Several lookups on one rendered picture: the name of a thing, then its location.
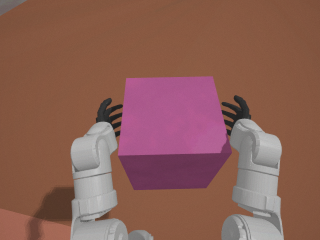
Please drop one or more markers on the robot left upper arm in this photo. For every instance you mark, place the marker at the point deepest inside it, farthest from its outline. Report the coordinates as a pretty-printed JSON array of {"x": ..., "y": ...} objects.
[{"x": 107, "y": 229}]

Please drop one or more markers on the left robot thigh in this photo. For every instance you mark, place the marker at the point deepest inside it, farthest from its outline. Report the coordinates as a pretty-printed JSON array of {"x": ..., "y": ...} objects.
[{"x": 140, "y": 235}]

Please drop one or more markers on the robot right upper arm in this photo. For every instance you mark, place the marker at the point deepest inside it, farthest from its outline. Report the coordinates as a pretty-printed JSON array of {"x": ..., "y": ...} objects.
[{"x": 243, "y": 227}]

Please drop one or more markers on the robot left forearm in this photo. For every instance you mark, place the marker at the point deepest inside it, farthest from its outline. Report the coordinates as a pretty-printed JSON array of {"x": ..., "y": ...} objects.
[{"x": 91, "y": 167}]

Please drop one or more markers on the right robot hand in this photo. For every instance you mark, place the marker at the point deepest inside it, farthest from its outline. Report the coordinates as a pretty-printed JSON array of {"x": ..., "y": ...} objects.
[{"x": 242, "y": 112}]

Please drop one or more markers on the carton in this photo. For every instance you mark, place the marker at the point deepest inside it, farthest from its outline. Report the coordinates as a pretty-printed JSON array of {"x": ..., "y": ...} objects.
[{"x": 173, "y": 134}]

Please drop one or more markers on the robot right forearm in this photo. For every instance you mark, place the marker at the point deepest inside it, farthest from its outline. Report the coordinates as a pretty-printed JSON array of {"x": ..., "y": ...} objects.
[{"x": 258, "y": 170}]

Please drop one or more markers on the left robot hand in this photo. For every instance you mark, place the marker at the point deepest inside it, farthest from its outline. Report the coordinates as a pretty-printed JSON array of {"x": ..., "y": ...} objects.
[{"x": 103, "y": 114}]

